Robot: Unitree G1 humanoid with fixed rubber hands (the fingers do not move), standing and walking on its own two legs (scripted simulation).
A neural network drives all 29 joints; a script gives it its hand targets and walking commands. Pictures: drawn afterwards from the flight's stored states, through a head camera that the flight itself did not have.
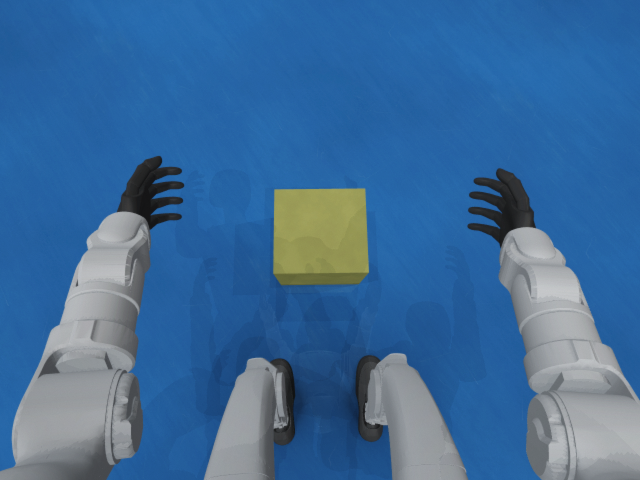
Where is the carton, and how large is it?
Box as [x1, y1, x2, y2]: [273, 188, 368, 284]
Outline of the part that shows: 364,188 274,189 273,273 281,284 358,283 368,272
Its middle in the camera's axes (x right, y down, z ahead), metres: +0.01 -0.01 +0.99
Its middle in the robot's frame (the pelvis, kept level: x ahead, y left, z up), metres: +0.51 -0.01 -0.58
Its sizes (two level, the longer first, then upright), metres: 0.214 0.200 0.208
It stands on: the floor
